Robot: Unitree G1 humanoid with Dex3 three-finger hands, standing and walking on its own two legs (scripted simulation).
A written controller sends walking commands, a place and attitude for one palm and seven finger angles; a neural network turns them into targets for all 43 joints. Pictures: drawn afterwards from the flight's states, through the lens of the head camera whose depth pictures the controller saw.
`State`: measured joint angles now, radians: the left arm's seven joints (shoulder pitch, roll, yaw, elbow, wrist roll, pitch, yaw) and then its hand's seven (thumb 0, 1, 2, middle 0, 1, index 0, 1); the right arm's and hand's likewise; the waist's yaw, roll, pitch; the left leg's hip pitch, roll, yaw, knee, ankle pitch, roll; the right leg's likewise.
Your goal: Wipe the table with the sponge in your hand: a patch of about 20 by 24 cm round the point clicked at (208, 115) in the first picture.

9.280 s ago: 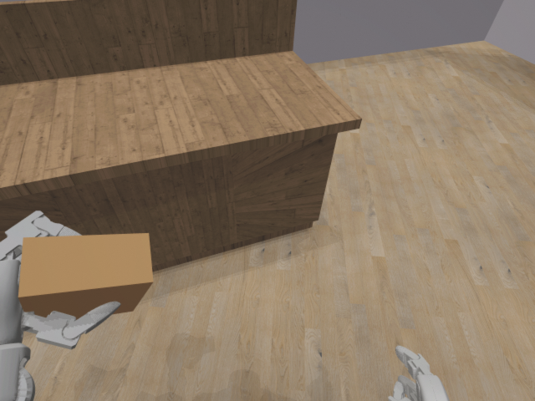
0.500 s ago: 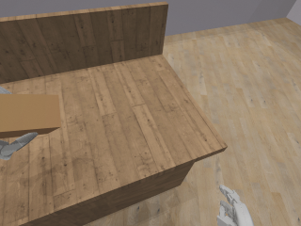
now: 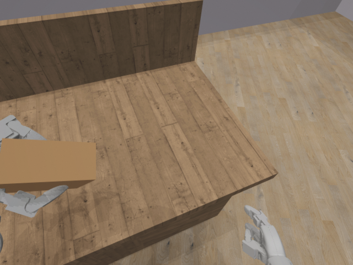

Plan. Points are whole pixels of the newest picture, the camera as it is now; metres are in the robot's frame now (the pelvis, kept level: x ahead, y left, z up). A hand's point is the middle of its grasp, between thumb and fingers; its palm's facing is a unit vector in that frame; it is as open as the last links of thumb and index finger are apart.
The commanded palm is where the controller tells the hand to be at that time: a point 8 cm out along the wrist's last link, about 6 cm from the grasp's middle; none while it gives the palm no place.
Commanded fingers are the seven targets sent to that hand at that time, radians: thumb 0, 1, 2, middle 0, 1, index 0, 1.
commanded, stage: look again from close up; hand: left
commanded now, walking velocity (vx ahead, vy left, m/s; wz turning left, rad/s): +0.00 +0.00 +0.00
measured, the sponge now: (60, 168) +0.24 +0.22 +0.15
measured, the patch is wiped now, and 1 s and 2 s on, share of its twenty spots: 0.00 0.00 0.00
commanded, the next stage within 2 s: come to a stop and stand still in 0.30 s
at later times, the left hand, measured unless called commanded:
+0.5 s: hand (50, 216) +0.16 +0.20 +0.15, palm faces +0.36 -0.86 -0.37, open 9.7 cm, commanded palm +0.11 +0.24 +0.18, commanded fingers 0.00 0.10 1.30 -1.20 -1.60 -1.20 -1.60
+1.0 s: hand (36, 213) +0.17 +0.23 +0.15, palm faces +0.37 -0.86 -0.35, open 9.7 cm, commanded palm +0.11 +0.26 +0.18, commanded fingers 0.00 0.10 1.30 -1.20 -1.60 -1.20 -1.60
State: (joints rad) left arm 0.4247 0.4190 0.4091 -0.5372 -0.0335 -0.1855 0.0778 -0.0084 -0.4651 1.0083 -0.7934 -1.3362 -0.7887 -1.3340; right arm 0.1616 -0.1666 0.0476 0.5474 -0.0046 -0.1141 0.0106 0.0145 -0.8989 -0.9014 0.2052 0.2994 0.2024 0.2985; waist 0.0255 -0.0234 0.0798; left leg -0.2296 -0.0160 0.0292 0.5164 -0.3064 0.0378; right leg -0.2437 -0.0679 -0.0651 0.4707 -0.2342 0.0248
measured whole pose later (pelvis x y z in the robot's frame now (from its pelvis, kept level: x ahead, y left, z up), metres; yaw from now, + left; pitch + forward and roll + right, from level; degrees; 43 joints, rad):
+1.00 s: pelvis -0.05 -0.02 +0.00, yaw +1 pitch -1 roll -1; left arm 0.44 0.34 0.31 -0.46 -0.03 -0.17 0.10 -0.01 -0.47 1.01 -0.79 -1.33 -0.79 -1.33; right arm 0.23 -0.18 0.05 0.60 0.01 -0.17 -0.03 0.02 -0.90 -0.90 0.21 0.30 0.20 0.30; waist 0.02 -0.03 0.05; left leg -0.24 0.00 -0.01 0.49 -0.23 0.02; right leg -0.23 -0.04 -0.08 0.41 -0.15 0.02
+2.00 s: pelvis -0.05 -0.02 +0.00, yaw +1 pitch -2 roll -1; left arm 0.40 0.43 0.36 -0.42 -0.03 -0.25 0.08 -0.01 -0.47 1.01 -0.79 -1.33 -0.79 -1.33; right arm 0.26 -0.17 0.03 0.61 0.01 -0.18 -0.03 0.02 -0.90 -0.90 0.20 0.30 0.20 0.30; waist 0.04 -0.08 0.09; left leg -0.25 -0.01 -0.01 0.49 -0.22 0.02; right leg -0.24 -0.04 -0.07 0.42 -0.15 0.02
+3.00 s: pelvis -0.03 -0.02 +0.00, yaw +1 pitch -1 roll -1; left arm 0.38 0.35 0.32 -0.44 -0.04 -0.28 0.10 -0.01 -0.47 1.02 -0.79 -1.34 -0.78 -1.34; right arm 0.18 -0.20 0.02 0.60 0.00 -0.19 -0.02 0.02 -0.90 -0.90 0.20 0.30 0.20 0.30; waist 0.03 -0.03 0.05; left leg -0.23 0.00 -0.01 0.48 -0.24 0.02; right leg -0.21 -0.04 -0.08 0.39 -0.17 0.02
